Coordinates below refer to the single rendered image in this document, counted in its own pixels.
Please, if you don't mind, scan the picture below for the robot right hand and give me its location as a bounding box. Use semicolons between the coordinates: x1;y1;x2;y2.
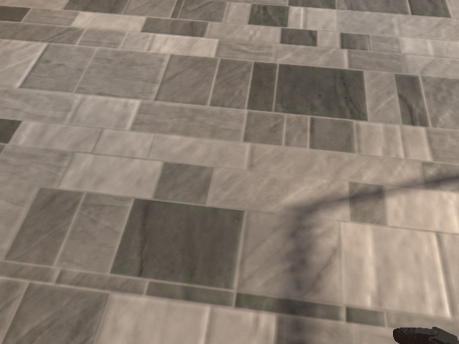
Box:
393;327;459;344

